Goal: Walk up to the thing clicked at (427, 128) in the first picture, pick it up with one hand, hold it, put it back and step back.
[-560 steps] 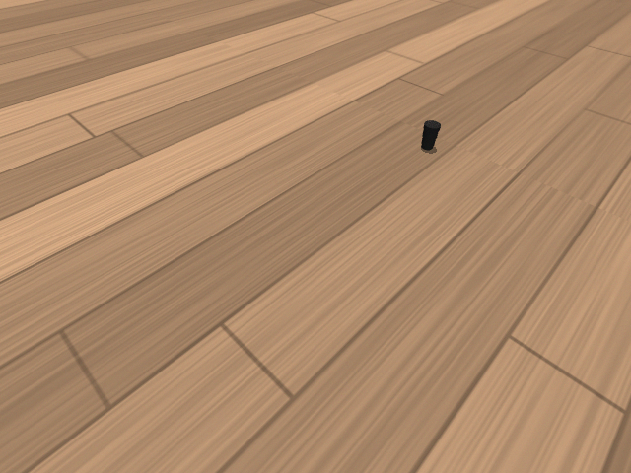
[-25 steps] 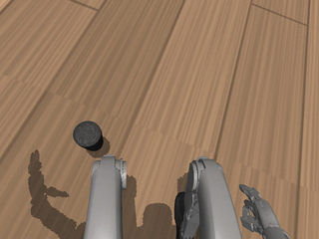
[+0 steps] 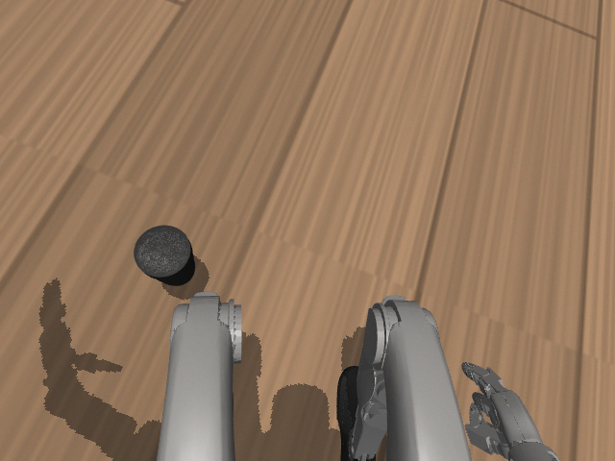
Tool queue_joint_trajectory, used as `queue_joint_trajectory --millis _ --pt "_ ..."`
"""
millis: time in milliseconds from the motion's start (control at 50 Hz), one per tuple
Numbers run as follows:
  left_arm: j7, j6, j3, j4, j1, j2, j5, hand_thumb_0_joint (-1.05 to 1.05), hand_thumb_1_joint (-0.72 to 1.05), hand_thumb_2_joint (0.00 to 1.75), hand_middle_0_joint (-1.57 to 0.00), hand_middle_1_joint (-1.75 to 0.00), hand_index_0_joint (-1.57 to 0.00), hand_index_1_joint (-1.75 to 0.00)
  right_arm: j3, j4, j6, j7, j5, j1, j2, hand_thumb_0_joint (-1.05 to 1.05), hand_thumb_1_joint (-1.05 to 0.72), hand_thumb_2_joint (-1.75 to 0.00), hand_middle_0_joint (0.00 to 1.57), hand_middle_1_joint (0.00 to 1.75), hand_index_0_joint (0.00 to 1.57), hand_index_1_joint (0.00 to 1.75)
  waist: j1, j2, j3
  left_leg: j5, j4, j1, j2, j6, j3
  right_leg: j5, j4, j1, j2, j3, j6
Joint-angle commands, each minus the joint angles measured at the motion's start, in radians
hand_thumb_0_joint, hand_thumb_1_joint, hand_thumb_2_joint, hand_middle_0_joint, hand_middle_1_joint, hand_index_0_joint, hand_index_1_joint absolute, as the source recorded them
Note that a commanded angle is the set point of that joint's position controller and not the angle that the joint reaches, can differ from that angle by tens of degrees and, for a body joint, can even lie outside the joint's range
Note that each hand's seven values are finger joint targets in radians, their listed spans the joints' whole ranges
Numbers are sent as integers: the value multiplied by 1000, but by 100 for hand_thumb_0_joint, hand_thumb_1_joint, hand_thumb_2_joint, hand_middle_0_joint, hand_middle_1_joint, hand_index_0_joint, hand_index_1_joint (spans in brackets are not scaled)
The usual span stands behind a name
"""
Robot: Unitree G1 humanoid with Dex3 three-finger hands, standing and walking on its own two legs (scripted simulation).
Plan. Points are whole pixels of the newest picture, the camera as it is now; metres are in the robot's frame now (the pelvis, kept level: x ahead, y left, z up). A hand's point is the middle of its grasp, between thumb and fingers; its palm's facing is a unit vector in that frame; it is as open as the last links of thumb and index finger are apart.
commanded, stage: go down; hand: left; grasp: from the side
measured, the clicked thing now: (171, 261) +0.41 +0.25 -0.31
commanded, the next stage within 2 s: approach in 0.50 s
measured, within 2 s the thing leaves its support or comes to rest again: neither
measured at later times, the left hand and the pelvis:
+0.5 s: hand out of the picture +0.31 +0.44 -0.01, palm faces +0.30 -0.95 -0.13, open 17.4 cm; pelvis +0.00 +0.00 -0.02, yaw +0 degrees
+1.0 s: hand (8, 280) +0.33 +0.39 -0.12, palm faces +0.29 -0.96 +0.02, open 17.4 cm; pelvis +0.00 +0.00 -0.06, yaw -2 degrees
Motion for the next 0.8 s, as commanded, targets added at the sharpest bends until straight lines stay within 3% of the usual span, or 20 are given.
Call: queue_joint_trajectory --millis 0,60,100,200,220,260,300,340,360,380,420,480,540,560,580,600,660,700,760,780 --pt "-1 -64 95 -164 -115 428 -36 0 -53 9 -4 -7 -3 -8 -78 -58 -25 -9 1 103 -232 0 -92 -91 20 30 20 30 47 224 -560 102 -311 425 -10 48 79 73 -189 262 41 -55 -68" --pt "-9 -67 96 -151 -125 426 -38 0 -52 9 -4 -6 -3 -8 -78 -55 -23 -8 0 105 -237 0 -92 -91 20 30 20 30 45 222 -554 109 -301 424 -10 48 80 79 -182 246 41 -54 -68" --pt "-12 -72 113 -160 -134 456 -41 0 -53 9 -4 -6 -2 -8 -76 -61 -23 -5 0 102 -235 0 -92 -91 20 30 20 30 50 207 -571 101 -286 406 -11 51 88 66 -186 269 42 -52 -66" --pt "-24 -71 107 -149 -109 423 -50 0 -54 10 -4 -7 -3 -8 -77 -54 -23 -3 1 108 -238 0 -92 -91 20 30 20 30 45 221 -577 133 -282 420 -12 46 80 93 -164 254 41 -60 -68" --pt "-22 -73 125 -173 -120 463 -48 0 -54 10 -4 -7 -3 -9 -78 -68 -23 -3 1 101 -243 0 -92 -91 20 30 20 30 54 216 -591 134 -280 413 -13 48 82 91 -167 262 41 -57 -68" --pt "-27 -70 93 -161 -108 416 -48 0 -53 9 -4 -6 -3 -8 -79 -57 -22 -1 2 104 -240 0 -92 -91 20 30 20 30 44 235 -566 116 -287 426 -11 45 78 81 -163 231 41 -60 -69" --pt "-26 -75 117 -192 -123 448 -54 0 -52 9 -4 -6 -2 -8 -80 -54 -21 -1 3 98 -246 0 -92 -91 20 30 20 30 54 264 -584 120 -288 449 -9 42 68 90 -144 213 39 -60 -71" --pt "-27 -73 103 -176 -92 414 -58 0 -54 9 -4 -6 -3 -8 -81 -51 -19 -1 5 97 -248 0 -93 -91 20 30 20 30 54 260 -568 117 -295 453 -10 40 61 89 -138 197 38 -63 -71" --pt "-26 -79 102 -237 -134 428 -59 0 -54 9 -4 -7 -3 -8 -85 -59 -19 -1 7 98 -248 0 -93 -91 20 30 20 30 50 278 -577 99 -302 453 -9 41 61 79 -141 197 37 -63 -71" --pt "-22 -77 105 -211 -103 415 -61 0 -53 9 -4 -7 -3 -8 -84 -56 -17 0 9 94 -248 0 -93 -91 20 30 20 30 54 272 -564 87 -311 458 -8 40 52 73 -137 181 38 -66 -70" --pt "-16 -78 124 -242 -120 444 -68 0 -53 9 -4 -6 -3 -7 -83 -58 -17 0 9 97 -245 0 -93 -91 20 30 20 30 55 256 -590 87 -295 445 -11 43 65 70 -148 217 39 -60 -68" --pt "-23 -73 95 -214 -102 384 -79 0 -54 9 -4 -6 -3 -8 -82 -51 -16 -2 10 93 -237 0 -93 -91 20 30 20 30 47 249 -557 102 -286 423 -15 45 76 76 -153 206 40 -57 -69" --pt "-21 -77 120 -243 -123 439 -76 0 -53 8 -4 -5 -3 -7 -81 -53 -15 -4 11 92 -241 0 -93 -91 20 30 20 30 57 260 -578 118 -287 435 -14 44 73 86 -148 216 38 -55 -69" --pt "-23 -71 100 -208 -113 415 -72 0 -53 8 -5 -6 -3 -7 -80 -60 -17 -3 11 94 -237 0 -93 -91 20 30 20 30 41 230 -563 98 -286 415 -15 46 74 68 -160 224 40 -57 -68" --pt "-27 -72 99 -203 -103 393 -80 0 -56 15 -6 -9 -2 -14 -81 -60 -18 -2 13 86 -237 0 -94 -92 20 30 20 30 44 219 -549 87 -286 403 -16 49 75 60 -163 217 40 -58 -67" --pt "-30 -72 100 -182 -93 380 -87 0 -61 7 -8 -7 -4 -10 -79 -57 -20 -1 13 86 -235 0 -92 -91 20 30 20 30 46 210 -535 87 -283 394 -16 48 74 59 -161 206 41 -57 -68" --pt "-42 -96 90 -130 -102 350 -103 0 -61 5 -8 -7 -5 -10 -73 -56 -27 0 8 68 -229 0 -92 -91 20 30 20 30 30 175 -500 72 -245 340 -18 54 88 44 -165 207 45 -53 -65" --pt "-56 -130 67 -84 -107 288 -123 0 -61 4 -8 -7 -5 -10 -68 -59 -37 2 5 53 -225 0 -92 -91 20 30 20 30 12 129 -459 57 -223 288 -20 59 87 32 -158 189 48 -57 -63" --pt "-78 -199 46 7 -117 243 -147 0 -57 5 -7 -7 -5 -9 -54 -60 -49 5 -8 32 -234 0 -91 -91 20 30 20 30 -11 100 -431 59 -184 277 -16 55 77 32 -128 158 55 -70 -63" --pt "-83 -228 51 -1 -149 260 -155 0 -54 5 -7 -7 -5 -9 -49 -64 -55 6 -15 23 -237 0 -91 -90 20 30 20 30 -14 94 -439 54 -168 264 -13 54 75 27 -119 170 57 -73 -62"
